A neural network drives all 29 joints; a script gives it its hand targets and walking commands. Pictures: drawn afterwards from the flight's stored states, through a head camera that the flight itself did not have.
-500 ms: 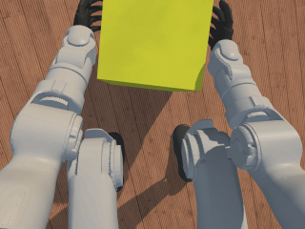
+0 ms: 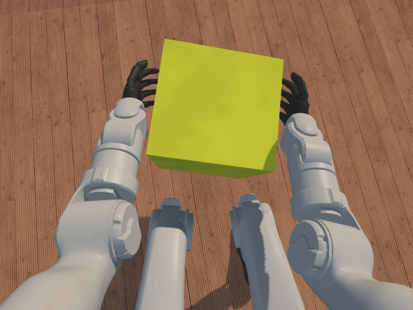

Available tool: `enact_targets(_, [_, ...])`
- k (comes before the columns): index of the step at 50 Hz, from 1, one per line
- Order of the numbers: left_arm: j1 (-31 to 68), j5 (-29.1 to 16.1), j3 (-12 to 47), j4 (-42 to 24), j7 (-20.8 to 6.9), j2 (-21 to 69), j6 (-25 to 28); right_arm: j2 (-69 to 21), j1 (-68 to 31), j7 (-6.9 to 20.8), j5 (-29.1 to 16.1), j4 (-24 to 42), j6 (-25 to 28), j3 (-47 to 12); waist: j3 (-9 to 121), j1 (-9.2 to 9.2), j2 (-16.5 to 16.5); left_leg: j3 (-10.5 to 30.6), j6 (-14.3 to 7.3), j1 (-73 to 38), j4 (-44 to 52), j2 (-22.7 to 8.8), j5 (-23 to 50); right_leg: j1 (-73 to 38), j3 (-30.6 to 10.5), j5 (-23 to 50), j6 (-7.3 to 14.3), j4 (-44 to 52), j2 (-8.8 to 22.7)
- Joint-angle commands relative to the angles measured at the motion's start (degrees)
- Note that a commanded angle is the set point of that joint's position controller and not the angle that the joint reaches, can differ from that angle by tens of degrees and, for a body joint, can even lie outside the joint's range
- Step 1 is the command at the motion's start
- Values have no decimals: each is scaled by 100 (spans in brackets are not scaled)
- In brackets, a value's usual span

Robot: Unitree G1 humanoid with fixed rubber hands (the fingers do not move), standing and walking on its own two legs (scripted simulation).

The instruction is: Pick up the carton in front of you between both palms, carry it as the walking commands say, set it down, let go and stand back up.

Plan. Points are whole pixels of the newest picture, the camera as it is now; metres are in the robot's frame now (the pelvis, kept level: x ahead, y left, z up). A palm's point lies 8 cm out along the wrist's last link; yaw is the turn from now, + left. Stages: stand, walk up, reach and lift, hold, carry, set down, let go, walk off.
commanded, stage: reach and lift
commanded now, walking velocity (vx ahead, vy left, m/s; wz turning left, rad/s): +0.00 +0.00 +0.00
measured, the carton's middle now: (210, 123) +0.48 +0.00 -0.14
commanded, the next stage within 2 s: none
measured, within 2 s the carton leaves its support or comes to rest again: neither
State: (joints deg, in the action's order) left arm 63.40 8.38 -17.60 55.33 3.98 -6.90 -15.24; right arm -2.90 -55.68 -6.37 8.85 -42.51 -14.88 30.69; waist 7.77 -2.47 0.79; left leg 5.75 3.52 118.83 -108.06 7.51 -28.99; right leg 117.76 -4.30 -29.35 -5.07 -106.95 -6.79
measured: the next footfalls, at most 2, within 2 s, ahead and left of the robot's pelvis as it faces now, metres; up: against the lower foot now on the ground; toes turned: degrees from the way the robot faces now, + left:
none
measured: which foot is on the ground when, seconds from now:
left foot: down 0.00-1.00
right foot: down 0.00-1.00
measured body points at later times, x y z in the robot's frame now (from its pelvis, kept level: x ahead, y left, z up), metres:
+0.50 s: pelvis +0.05 +0.00 +0.13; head +0.22 +0.02 +0.55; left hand +0.47 +0.15 +0.07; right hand +0.45 -0.16 +0.08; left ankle +0.12 +0.12 -0.42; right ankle +0.12 -0.14 -0.42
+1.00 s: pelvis +0.10 +0.00 +0.27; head +0.15 +0.00 +0.71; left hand +0.43 +0.15 +0.23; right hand +0.43 -0.15 +0.24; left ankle +0.12 +0.13 -0.42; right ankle +0.12 -0.14 -0.42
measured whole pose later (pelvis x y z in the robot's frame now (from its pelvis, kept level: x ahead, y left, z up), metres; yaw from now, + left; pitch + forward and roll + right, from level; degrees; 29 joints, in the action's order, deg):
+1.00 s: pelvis +0.10 +0.00 +0.27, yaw +1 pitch +16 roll +0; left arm 19.9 8.6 -14.2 34.9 5.1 5.3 -17.7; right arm -8.0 -19.1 -2.9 9.2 -31.9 -17.4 18.1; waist 10.4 -1.4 -0.3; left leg 8.3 1.0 43.6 -49.8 4.9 -21.7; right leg 43.3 -8.1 -21.7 -1.7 -49.5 -4.3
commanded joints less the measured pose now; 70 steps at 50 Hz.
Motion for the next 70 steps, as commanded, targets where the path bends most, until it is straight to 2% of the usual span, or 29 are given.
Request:
enact_targets(1, [2937,-462,1869,-683,-1384,6460,126,-5848,-3722,1421,-485,274,-83,-3149,5592,-15,96,-959,-288,-3300,1652,298,373,-3169,981,547,241,1562,-367])
enact_targets(8, [2413,-926,2947,-1641,-1319,6856,59,-6204,-3055,1461,-1022,970,-184,-4296,6361,67,9,-908,-216,-4486,2097,306,1108,-4179,929,1236,158,1969,-410])
enact_targets(14, [1938,-1167,3531,-2162,-1305,7024,5,-6276,-2240,1456,-1224,993,-230,-4702,6015,55,202,-830,-163,-5259,2630,290,1313,-4770,801,1415,187,2480,-408])
enact_targets(21, [1090,-1070,3509,-1946,-1293,7198,30,-6265,-1370,1484,-1050,684,-158,-4551,5095,-23,400,-624,-140,-5948,3417,262,1411,-5352,593,1488,278,3258,-376])
enact_targets(33, [-83,-721,3174,-1719,-1236,7232,225,-6239,-401,1587,-698,556,-6,-4432,3864,74,19,-265,-271,-7259,4887,133,1499,-6810,290,1544,348,4724,-210])
enact_targets(41, [-606,-725,3474,-2157,-1308,7341,164,-6358,380,1677,-614,648,-78,-4591,3443,85,7,-116,-288,-8482,5856,14,2036,-8085,85,2117,400,5698,-88])
enact_targets(49, [-1328,-802,3773,-2629,-1441,7338,-244,-6399,1156,1767,-629,954,-471,-4834,2677,99,25,-5,-259,-9668,6875,-87,2764,-9380,-83,2874,419,6732,35])
enact_targets(57, [-1865,-937,3984,-3274,-1564,7320,-1045,-6479,1623,1873,-810,1566,-1247,-5177,1849,187,-24,31,-248,-10713,7829,-199,3240,-10602,-122,3393,378,7681,132])
enact_targets(62, [-2023,-948,3936,-3596,-1659,7199,-1533,-6422,1751,1933,-838,1852,-1675,-5172,1217,172,-74,-36,-251,-11019,8248,-221,3023,-10997,-112,3269,358,8100,161])
enact_targets(66, [-1802,-771,3553,-3444,-1716,7011,-1752,-6282,1556,1983,-619,1725,-1878,-4767,448,190,-124,-115,-297,-10918,8478,-223,2250,-10893,-67,2480,401,8331,173])
enact_targets(70, [-1234,-690,3312,-3290,-1825,7079,-1757,-6391,1131,2077,-491,1455,-1904,-4478,277,190,-157,-185,-342,-10793,8509,-254,1564,-10805,-25,1806,433,8370,201])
